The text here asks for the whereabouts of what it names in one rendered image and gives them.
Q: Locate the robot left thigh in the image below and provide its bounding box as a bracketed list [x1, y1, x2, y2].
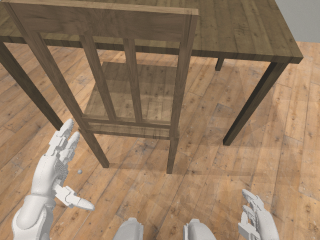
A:
[112, 220, 144, 240]

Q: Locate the left robot forearm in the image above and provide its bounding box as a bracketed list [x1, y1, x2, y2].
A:
[11, 194, 57, 240]

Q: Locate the right robot hand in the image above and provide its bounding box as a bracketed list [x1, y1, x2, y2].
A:
[238, 189, 280, 240]

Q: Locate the chair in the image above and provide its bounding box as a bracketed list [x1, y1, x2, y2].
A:
[1, 0, 199, 174]

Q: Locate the left robot hand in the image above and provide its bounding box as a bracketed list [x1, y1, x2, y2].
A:
[31, 118, 95, 211]

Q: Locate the robot thigh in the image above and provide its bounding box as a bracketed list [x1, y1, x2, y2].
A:
[183, 222, 217, 240]
[112, 220, 144, 240]

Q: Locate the robot right thigh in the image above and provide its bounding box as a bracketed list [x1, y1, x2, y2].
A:
[183, 222, 217, 240]

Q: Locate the table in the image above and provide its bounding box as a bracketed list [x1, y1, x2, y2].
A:
[0, 0, 304, 146]

